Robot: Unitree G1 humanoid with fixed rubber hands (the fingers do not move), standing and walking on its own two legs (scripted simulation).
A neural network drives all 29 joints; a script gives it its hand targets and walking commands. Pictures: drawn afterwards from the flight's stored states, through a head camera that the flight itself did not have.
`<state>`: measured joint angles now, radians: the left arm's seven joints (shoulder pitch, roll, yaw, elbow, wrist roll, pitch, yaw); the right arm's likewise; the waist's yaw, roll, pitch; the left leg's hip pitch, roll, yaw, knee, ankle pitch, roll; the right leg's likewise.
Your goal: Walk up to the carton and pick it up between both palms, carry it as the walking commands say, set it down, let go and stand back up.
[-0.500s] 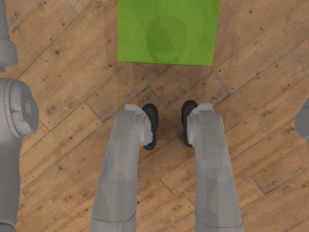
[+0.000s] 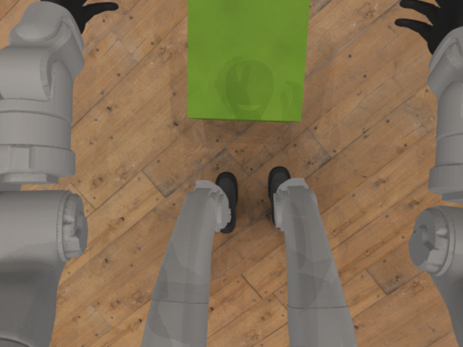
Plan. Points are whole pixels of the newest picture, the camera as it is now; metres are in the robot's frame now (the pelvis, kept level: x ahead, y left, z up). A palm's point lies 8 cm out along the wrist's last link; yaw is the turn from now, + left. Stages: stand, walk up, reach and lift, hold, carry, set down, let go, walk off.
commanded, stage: let go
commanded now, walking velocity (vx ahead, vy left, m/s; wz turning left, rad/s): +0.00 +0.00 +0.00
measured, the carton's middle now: (246, 66) +0.55 +0.01 -0.54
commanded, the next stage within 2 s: stand in 1.14 s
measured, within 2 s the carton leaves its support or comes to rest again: neither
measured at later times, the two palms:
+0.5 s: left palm (9, 209) +0.32 +0.22 +0.03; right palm out of the picture +0.31 -0.25 +0.02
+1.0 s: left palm out of the picture +0.27 +0.23 +0.06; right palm out of the picture +0.27 -0.24 +0.05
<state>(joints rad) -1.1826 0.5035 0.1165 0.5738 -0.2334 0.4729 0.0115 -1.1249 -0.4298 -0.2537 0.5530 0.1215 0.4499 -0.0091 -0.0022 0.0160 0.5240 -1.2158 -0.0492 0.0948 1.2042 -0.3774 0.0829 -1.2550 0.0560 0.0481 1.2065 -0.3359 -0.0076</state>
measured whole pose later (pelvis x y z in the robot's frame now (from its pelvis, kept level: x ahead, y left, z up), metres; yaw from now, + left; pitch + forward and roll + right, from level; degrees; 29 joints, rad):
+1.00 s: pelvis +0.10 +0.00 +0.11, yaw -1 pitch -4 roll +0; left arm 0.19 0.19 0.07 0.39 -0.06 0.16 -0.06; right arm 0.17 -0.19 -0.11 0.41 -0.01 0.18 0.06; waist 0.00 0.02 0.10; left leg -0.21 -0.05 0.06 0.62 -0.34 0.06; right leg -0.25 0.06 0.05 0.63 -0.31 -0.03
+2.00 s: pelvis +0.12 +0.00 +0.11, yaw -1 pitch -3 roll +0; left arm 0.20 0.31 0.07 0.65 -0.02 0.02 -0.03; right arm 0.17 -0.34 -0.10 0.64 -0.04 -0.02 0.01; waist 0.00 0.02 -0.05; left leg -0.19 -0.05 0.06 0.62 -0.37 0.06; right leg -0.23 0.06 0.05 0.63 -0.34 -0.02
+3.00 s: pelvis +0.09 +0.00 +0.11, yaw -1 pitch -5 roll +0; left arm 0.20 0.31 0.07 0.80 -0.02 0.00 -0.03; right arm 0.17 -0.35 -0.10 0.80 -0.03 -0.04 0.01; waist 0.00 0.02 -0.03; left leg -0.19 -0.05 0.06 0.61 -0.33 0.06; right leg -0.23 0.06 0.05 0.63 -0.30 -0.03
